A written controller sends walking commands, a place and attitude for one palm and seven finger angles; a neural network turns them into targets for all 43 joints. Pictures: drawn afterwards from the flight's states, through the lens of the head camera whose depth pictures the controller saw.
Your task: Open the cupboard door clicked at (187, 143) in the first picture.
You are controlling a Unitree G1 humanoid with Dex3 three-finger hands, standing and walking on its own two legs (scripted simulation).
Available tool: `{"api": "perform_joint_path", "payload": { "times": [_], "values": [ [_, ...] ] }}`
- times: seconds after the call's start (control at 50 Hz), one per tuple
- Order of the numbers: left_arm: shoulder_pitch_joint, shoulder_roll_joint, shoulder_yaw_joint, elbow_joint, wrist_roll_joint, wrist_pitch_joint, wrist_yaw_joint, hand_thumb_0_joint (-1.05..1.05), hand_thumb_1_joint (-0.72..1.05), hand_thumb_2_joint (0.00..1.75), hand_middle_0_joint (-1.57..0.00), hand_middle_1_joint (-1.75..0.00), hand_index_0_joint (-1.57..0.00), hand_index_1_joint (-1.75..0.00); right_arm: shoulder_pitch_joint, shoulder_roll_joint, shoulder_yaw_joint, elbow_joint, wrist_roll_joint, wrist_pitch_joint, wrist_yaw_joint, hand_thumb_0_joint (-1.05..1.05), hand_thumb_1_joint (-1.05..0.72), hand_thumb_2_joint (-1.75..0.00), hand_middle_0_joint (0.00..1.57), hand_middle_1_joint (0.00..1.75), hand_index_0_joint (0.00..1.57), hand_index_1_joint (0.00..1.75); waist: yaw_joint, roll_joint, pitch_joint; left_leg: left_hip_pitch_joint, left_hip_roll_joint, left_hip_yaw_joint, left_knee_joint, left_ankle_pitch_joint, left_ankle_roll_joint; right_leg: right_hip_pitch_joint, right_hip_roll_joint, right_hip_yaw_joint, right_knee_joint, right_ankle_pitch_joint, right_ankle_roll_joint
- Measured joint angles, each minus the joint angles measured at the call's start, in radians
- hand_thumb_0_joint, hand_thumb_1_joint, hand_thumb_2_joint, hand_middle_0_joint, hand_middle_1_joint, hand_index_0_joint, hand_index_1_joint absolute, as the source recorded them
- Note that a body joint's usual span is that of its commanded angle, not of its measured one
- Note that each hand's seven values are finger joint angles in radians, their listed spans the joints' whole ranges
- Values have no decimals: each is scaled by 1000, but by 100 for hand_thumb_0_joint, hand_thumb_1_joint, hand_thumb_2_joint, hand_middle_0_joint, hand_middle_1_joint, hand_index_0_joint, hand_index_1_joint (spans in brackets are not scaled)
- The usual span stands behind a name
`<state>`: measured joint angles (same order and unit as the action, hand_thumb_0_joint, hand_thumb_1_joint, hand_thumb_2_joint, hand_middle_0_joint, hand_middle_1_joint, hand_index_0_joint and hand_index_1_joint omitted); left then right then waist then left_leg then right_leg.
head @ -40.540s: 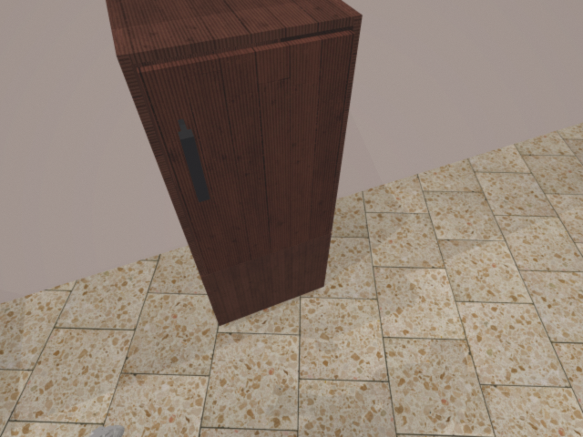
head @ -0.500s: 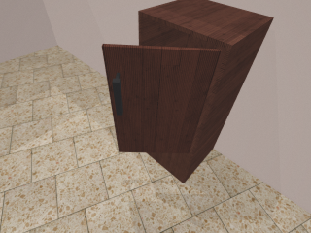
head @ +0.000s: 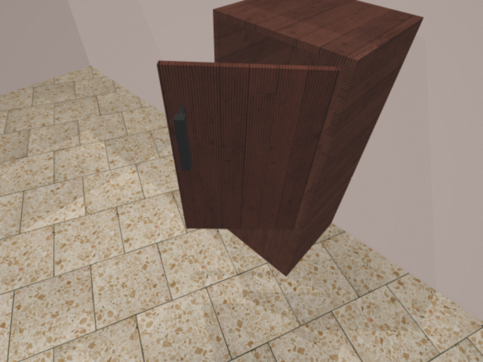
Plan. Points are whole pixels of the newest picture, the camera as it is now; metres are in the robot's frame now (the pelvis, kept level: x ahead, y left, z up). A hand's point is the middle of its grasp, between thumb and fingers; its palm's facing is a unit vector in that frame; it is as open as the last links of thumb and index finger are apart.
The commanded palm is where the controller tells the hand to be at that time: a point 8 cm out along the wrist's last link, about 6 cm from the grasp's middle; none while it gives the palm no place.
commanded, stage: look again from close up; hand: left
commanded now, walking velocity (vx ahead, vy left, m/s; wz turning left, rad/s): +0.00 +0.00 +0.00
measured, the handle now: (184, 138) +0.59 +0.17 +0.03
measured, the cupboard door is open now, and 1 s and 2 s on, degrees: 43 43 43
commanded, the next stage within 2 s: shuffle to correct the standing spot in 0.40 s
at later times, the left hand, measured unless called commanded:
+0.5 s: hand out of the picture -0.05 +0.13 -0.18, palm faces +0.06 -0.99 -0.13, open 7.4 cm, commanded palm none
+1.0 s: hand out of the picture -0.05 +0.11 -0.19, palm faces +0.13 -0.99 -0.08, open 7.4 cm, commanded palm none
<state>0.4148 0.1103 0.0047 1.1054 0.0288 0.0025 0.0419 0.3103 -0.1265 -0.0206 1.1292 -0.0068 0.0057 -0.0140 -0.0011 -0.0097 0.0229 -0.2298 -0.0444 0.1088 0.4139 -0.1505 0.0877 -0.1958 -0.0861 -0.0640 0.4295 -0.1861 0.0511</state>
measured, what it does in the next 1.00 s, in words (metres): stands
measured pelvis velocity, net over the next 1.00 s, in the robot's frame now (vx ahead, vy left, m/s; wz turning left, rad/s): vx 0.03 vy -0.02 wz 0.03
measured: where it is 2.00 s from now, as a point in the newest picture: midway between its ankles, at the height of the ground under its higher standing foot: outside the picture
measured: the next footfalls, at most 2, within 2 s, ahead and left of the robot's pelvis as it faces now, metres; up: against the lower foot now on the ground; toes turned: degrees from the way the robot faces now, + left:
right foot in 1.20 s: +0.14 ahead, -0.18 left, +0.00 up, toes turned -1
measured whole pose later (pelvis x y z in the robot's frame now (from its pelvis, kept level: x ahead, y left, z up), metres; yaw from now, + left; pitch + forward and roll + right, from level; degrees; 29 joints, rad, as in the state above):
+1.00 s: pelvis +0.03 -0.02 -0.01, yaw +2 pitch -1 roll -1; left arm 0.47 0.09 0.05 1.12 0.03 0.02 0.01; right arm 0.32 -0.12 -0.04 1.08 -0.03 -0.03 -0.03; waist 0.00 -0.04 0.00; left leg -0.28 0.02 0.11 0.61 -0.30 0.06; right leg -0.28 -0.02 -0.06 0.68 -0.39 -0.02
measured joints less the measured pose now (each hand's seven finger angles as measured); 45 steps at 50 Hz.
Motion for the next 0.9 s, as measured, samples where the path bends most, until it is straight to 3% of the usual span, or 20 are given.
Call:
{"api": "perform_joint_path", "payload": {
  "times": [0.54,0.74,0.9],
  "values": [
    [-9,-17,18,-29,1,-8,-1,1,91,89,-20,-30,-20,-30,26,21,-6,-16,-10,3,-3,0,-91,-90,20,30,20,30,-6,0,-20,-65,35,-17,49,-2,-29,-55,35,-12,32,-1,-31],
    [14,-12,41,-38,6,1,-21,1,91,89,-20,-30,-20,-30,37,25,-19,-4,-16,15,-10,0,-91,-90,20,30,20,30,-6,4,-31,-55,21,-53,46,-95,-34,-43,49,-5,53,-139,-62],
    [65,-22,47,-7,-3,-9,-17,1,91,89,-20,-30,-20,-30,6,8,-25,-31,-12,4,-6,1,-91,-90,20,30,20,30,9,2,-26,-114,60,-41,291,-232,-48,-21,72,-8,57,-57,-65]
  ]
}}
